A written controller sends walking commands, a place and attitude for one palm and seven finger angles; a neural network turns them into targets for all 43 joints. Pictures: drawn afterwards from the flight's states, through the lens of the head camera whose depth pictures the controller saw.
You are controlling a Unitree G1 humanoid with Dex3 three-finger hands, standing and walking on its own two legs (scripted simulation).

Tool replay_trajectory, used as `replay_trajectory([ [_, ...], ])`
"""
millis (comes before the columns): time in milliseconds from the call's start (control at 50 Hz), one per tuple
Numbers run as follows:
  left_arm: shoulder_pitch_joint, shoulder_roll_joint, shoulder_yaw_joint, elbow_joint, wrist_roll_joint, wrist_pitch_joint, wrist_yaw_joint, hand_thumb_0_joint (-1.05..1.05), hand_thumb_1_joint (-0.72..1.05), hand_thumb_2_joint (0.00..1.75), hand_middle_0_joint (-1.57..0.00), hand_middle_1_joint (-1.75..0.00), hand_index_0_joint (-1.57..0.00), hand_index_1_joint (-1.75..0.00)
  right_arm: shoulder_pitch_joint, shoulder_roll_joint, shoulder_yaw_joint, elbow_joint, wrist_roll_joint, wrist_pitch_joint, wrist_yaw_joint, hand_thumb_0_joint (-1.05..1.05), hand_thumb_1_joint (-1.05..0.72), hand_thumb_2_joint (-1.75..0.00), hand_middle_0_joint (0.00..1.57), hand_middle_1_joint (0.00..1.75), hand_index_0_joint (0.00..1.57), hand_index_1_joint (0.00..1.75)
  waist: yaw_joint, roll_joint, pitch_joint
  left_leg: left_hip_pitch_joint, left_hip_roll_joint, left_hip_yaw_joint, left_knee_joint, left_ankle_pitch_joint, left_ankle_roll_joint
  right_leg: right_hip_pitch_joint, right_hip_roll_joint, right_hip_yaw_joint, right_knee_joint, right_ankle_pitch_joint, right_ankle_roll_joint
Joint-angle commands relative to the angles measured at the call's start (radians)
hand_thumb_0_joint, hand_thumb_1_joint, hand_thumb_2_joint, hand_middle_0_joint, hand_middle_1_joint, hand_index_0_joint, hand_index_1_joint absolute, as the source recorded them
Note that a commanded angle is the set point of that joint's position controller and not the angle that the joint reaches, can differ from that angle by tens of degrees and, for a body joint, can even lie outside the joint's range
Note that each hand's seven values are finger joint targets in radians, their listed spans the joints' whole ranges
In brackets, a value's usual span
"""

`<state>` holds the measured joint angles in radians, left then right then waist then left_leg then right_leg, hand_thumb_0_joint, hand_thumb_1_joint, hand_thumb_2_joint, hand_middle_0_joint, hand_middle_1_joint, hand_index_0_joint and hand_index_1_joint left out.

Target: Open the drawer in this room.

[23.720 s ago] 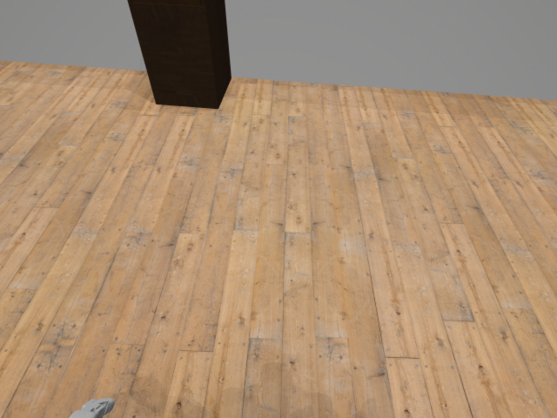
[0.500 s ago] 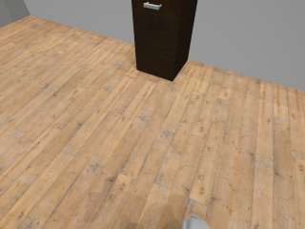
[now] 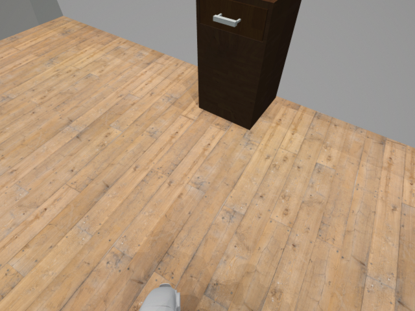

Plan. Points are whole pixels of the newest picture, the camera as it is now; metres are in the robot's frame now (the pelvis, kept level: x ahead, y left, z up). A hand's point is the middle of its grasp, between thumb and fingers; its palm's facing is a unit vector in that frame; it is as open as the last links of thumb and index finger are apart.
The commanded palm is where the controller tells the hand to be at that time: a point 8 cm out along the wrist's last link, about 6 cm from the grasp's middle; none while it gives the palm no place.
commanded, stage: turn or walk to find it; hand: left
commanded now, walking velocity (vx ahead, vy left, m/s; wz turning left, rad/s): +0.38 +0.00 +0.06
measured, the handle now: (227, 19) +1.43 +0.02 -0.07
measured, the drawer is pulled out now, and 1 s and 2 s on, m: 0.00 0.00 0.00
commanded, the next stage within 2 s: stand and wait in 0.18 s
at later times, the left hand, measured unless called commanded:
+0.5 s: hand (127, 242) +0.29 +0.24 -0.17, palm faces +0.04 -0.98 -0.19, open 7.4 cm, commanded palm none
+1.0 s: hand (138, 250) +0.28 +0.21 -0.18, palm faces +0.06 -0.98 -0.20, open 7.3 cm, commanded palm none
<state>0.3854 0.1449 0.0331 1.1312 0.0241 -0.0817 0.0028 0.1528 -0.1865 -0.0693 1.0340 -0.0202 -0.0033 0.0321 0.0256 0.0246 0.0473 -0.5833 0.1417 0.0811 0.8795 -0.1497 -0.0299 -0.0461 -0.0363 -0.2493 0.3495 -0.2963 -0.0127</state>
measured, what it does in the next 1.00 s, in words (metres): walks ahead: left foot, then right foot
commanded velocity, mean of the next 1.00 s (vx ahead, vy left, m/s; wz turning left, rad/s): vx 0.06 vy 0.00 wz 0.00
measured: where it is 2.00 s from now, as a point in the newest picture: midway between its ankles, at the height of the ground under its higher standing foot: (205, 309)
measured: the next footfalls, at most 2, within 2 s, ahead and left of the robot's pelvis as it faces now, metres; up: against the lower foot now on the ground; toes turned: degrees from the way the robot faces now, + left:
left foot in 0.14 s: +0.25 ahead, +0.15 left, +0.00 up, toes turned +8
right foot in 0.60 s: +0.32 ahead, -0.08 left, +0.00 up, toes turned -7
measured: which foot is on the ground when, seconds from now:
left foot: up 0.00-0.12, down 0.14-1.00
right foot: down 0.00-0.16, up 0.18-0.58, down 0.60-1.00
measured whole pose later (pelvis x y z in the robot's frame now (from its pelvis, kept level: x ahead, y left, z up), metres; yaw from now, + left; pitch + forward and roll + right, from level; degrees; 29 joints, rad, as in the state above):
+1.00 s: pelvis +0.26 +0.03 +0.00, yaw +1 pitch -1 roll +0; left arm 0.24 0.16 0.01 1.14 0.00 -0.01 0.03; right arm 0.30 -0.11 -0.02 1.16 -0.01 -0.01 -0.03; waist 0.00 0.00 0.02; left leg -0.08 0.05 0.11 0.41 -0.30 -0.01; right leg -0.20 -0.04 -0.14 0.43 -0.21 -0.01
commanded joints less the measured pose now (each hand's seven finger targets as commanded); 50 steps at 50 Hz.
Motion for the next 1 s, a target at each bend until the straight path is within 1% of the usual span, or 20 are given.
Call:
replay_trajectory([
  [0,0.072,0.142,0.020,-0.016,0.000,-0.014,0.012,0.00,0.90,0.90,-0.20,-0.30,-0.20,-0.30,-0.112,0.005,0.019,-0.090,-0.003,-0.034,0.010,0.00,-0.90,-0.90,0.20,0.30,0.20,0.30,0.029,-0.123,0.075,0.000,-0.024,0.039,-0.190,-0.018,0.017,0.038,-0.283,0.152,-0.137,0.384,-0.104],
  [40,0.080,0.152,0.023,-0.006,-0.001,-0.005,0.013,0.00,0.90,0.90,-0.20,-0.30,-0.20,-0.30,-0.106,-0.011,0.017,-0.093,-0.003,-0.040,0.007,0.00,-0.90,-0.90,0.20,0.30,0.20,0.30,0.024,-0.134,0.061,0.070,-0.044,0.061,-0.235,-0.053,0.038,0.060,-0.293,0.145,-0.088,0.460,-0.103],
  [80,0.033,0.169,0.025,-0.013,-0.004,-0.002,0.014,0.00,0.90,0.90,-0.20,-0.30,-0.20,-0.30,0.066,-0.056,0.002,-0.050,-0.009,-0.052,-0.006,0.00,-0.90,-0.90,0.20,0.30,0.20,0.30,-0.073,-0.093,-0.016,0.347,-0.088,0.078,-0.329,-0.032,0.059,-0.026,-0.267,0.090,0.135,0.575,-0.075],
  [100,0.031,0.153,0.024,-0.021,-0.010,-0.002,0.011,0.00,0.90,0.90,-0.20,-0.30,-0.20,-0.30,0.225,-0.119,-0.015,-0.005,-0.014,-0.059,-0.014,0.00,-0.90,-0.90,0.20,0.30,0.20,0.30,-0.136,0.005,-0.125,0.604,-0.052,0.023,-0.372,0.008,0.079,-0.146,-0.204,0.047,0.363,0.495,-0.037],
  [120,0.081,0.099,0.018,-0.037,-0.019,-0.001,0.001,0.00,0.90,0.90,-0.20,-0.30,-0.20,-0.30,0.359,-0.242,-0.045,0.028,-0.023,-0.067,-0.026,0.00,-0.90,-0.90,0.20,0.30,0.20,0.30,-0.164,0.270,-0.268,0.854,0.201,-0.340,-0.440,0.067,0.162,-0.393,-0.051,0.015,0.678,0.045,0.018],
  [140,0.040,0.101,0.009,-0.072,-0.017,-0.003,0.000,0.00,0.90,0.90,-0.20,-0.30,-0.20,-0.30,0.403,-0.283,-0.048,0.044,-0.003,-0.057,-0.037,0.00,-0.90,-0.90,0.20,0.30,0.20,0.30,-0.173,0.303,-0.289,0.904,0.317,-0.506,-0.530,0.167,0.235,-0.538,-0.003,0.132,0.878,-0.289,0.015],
  [160,-0.023,0.116,0.017,-0.079,-0.017,0.005,0.003,0.00,0.90,0.90,-0.20,-0.30,-0.20,-0.30,0.330,-0.250,-0.046,0.034,0.002,-0.051,-0.042,0.00,-0.90,-0.90,0.20,0.30,0.20,0.30,-0.148,0.193,-0.216,0.786,0.309,-0.440,-0.564,0.076,0.237,-0.563,-0.056,0.193,0.958,-0.254,0.004],
  [200,-0.074,0.075,0.017,-0.065,-0.011,0.013,-0.002,0.00,0.90,0.90,-0.20,-0.30,-0.20,-0.30,0.176,-0.148,-0.015,-0.006,0.001,-0.065,-0.047,0.00,-0.90,-0.90,0.20,0.30,0.20,0.30,-0.085,0.061,-0.054,0.555,0.261,-0.297,-0.585,0.224,0.212,-0.572,-0.118,0.223,0.945,-0.117,0.018],
  [280,-0.006,0.019,0.011,-0.036,-0.004,0.050,0.003,0.00,0.90,0.90,-0.20,-0.30,-0.20,-0.30,0.138,-0.074,0.015,0.010,0.005,-0.086,-0.054,0.00,-0.90,-0.90,0.20,0.30,0.20,0.30,-0.006,0.052,-0.038,0.391,0.151,-0.070,-0.606,0.483,0.164,-0.422,-0.110,0.210,0.807,-0.023,0.049],
  [360,-0.035,0.023,0.016,-0.060,-0.005,0.073,0.008,0.00,0.90,0.90,-0.20,-0.30,-0.20,-0.30,0.128,-0.060,0.015,0.005,0.006,-0.082,-0.057,0.00,-0.90,-0.90,0.20,0.30,0.20,0.30,0.014,0.103,-0.035,0.394,0.118,-0.007,-0.608,0.588,0.160,-0.419,-0.097,0.204,0.674,0.091,0.062],
  [460,-0.158,0.044,0.002,-0.104,-0.005,0.075,0.012,0.00,0.90,0.90,-0.20,-0.30,-0.20,-0.30,0.162,-0.075,0.012,0.031,-0.002,-0.062,-0.060,0.00,-0.90,-0.90,0.20,0.30,0.20,0.30,-0.016,0.111,-0.010,0.452,0.112,-0.017,-0.550,0.602,0.156,-0.335,-0.057,0.162,0.386,0.088,0.054],
  [520,-0.134,0.059,0.000,-0.098,-0.006,0.068,0.016,0.00,0.90,0.90,-0.20,-0.30,-0.20,-0.30,0.165,-0.078,0.011,0.046,-0.003,-0.046,-0.064,0.00,-0.90,-0.90,0.20,0.30,0.20,0.30,0.004,0.078,-0.007,0.444,0.111,-0.031,-0.473,0.464,0.127,-0.215,-0.052,0.158,0.203,0.131,0.048],
  [560,-0.068,0.118,0.005,-0.071,-0.004,0.050,0.021,0.00,0.90,0.90,-0.20,-0.30,-0.20,-0.30,0.194,-0.042,0.018,0.056,0.007,-0.043,-0.061,0.00,-0.90,-0.90,0.20,0.30,0.20,0.30,0.025,-0.054,-0.045,0.361,0.032,-0.007,-0.365,0.225,0.056,-0.040,-0.109,0.222,0.070,0.457,0.039],
  [580,-0.060,0.161,0.007,-0.061,-0.004,0.041,0.027,0.00,0.90,0.90,-0.20,-0.30,-0.20,-0.30,0.222,-0.003,0.026,0.054,0.012,-0.039,-0.059,0.00,-0.90,-0.90,0.20,0.30,0.20,0.30,0.005,-0.164,-0.063,0.265,-0.031,0.018,-0.312,-0.063,0.019,0.039,-0.244,0.361,0.077,0.684,-0.018],
  [600,-0.060,0.188,0.006,-0.059,-0.013,0.040,0.025,0.00,0.90,0.90,-0.20,-0.30,-0.20,-0.30,0.246,0.006,0.028,0.060,0.016,-0.026,-0.058,0.00,-0.90,-0.90,0.20,0.30,0.20,0.30,-0.010,-0.209,-0.045,0.260,-0.082,0.027,-0.268,-0.318,-0.001,0.006,-0.329,0.382,0.037,0.760,-0.096],
  [640,-0.116,0.176,0.009,-0.066,-0.016,0.036,0.027,0.00,0.90,0.90,-0.20,-0.30,-0.20,-0.30,0.253,0.011,0.032,0.068,0.015,-0.001,-0.061,0.00,-0.90,-0.90,0.20,0.30,0.20,0.30,-0.023,-0.297,-0.073,0.320,-0.064,-0.010,-0.192,-0.406,-0.007,-0.077,-0.310,0.391,-0.028,0.651,-0.151],
  [700,-0.190,0.137,0.003,-0.073,-0.020,0.047,0.033,0.00,0.90,0.90,-0.20,-0.30,-0.20,-0.30,0.269,0.020,0.036,0.098,0.016,0.000,-0.061,0.00,-0.90,-0.90,0.20,0.30,0.20,0.30,-0.047,-0.189,-0.065,0.370,-0.054,-0.035,-0.312,-0.259,-0.002,-0.127,-0.243,0.316,-0.018,0.422,-0.122],
  [740,-0.205,0.107,0.003,-0.075,-0.028,0.054,0.033,0.00,0.90,0.90,-0.20,-0.30,-0.20,-0.30,0.302,0.025,0.038,0.124,0.009,-0.009,-0.060,0.00,-0.90,-0.90,0.20,0.30,0.20,0.30,-0.060,-0.090,-0.070,0.469,-0.048,-0.043,-0.467,-0.055,0.003,-0.198,-0.173,0.265,0.020,0.226,-0.065],
  [800,-0.175,0.076,-0.002,-0.066,-0.023,0.067,0.029,0.00,0.90,0.90,-0.20,-0.30,-0.20,-0.30,0.210,-0.001,0.036,0.105,0.008,-0.019,-0.060,0.00,-0.90,-0.90,0.20,0.30,0.20,0.30,-0.010,0.063,-0.012,0.358,0.022,-0.080,-0.564,-0.021,0.027,-0.136,-0.086,0.200,0.034,0.155,0.005],
  [980,-0.081,0.075,-0.020,-0.012,-0.021,0.059,0.034,0.00,0.90,0.90,-0.20,-0.30,-0.20,-0.30,0.229,0.001,0.044,0.107,0.012,-0.021,-0.072,0.00,-0.90,-0.90,0.20,0.30,0.20,0.30,-0.022,-0.020,-0.001,0.433,0.002,-0.045,-0.560,0.078,0.029,-0.101,-0.107,0.221,0.013,0.321,-0.001],
])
